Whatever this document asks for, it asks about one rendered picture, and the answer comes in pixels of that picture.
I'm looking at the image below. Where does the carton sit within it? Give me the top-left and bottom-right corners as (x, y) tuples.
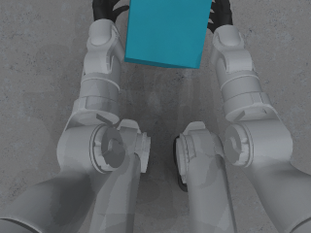
(124, 0), (212, 69)

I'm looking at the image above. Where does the robot left forearm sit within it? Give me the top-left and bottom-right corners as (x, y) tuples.
(61, 18), (125, 135)

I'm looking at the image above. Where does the robot left upper arm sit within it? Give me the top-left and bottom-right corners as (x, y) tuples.
(0, 123), (125, 233)

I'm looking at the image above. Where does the right robot foot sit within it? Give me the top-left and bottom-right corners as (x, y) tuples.
(173, 136), (188, 192)

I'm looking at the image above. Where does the robot right hand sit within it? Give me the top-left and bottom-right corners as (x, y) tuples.
(207, 0), (233, 33)

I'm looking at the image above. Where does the robot left hand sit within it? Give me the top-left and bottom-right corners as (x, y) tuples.
(92, 0), (129, 24)

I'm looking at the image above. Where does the robot right upper arm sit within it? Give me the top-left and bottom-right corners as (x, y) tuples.
(224, 118), (311, 233)

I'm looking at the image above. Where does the right robot thigh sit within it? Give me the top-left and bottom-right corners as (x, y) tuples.
(176, 128), (238, 233)

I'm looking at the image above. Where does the robot right forearm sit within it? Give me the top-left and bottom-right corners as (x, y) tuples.
(209, 24), (294, 151)

